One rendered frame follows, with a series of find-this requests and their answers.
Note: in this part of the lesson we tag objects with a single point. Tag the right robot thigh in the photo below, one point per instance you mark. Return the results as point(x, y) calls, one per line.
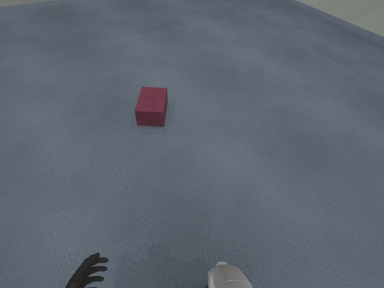
point(227, 276)

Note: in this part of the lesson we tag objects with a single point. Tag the left robot hand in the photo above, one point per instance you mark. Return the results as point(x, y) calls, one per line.
point(80, 278)

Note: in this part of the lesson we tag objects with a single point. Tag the carton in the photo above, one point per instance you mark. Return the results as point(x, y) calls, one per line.
point(151, 106)

